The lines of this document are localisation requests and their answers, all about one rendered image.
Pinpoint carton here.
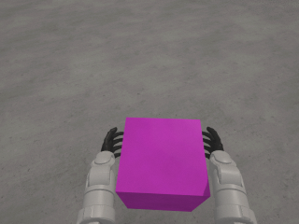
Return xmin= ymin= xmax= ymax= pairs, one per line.
xmin=115 ymin=117 xmax=211 ymax=212

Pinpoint robot left forearm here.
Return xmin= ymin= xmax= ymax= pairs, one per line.
xmin=76 ymin=150 xmax=117 ymax=224

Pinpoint robot right forearm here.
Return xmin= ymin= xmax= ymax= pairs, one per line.
xmin=208 ymin=150 xmax=258 ymax=224

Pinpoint robot right hand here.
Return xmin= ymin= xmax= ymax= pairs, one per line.
xmin=202 ymin=126 xmax=224 ymax=159

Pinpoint robot left hand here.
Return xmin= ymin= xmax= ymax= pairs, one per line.
xmin=101 ymin=127 xmax=124 ymax=158

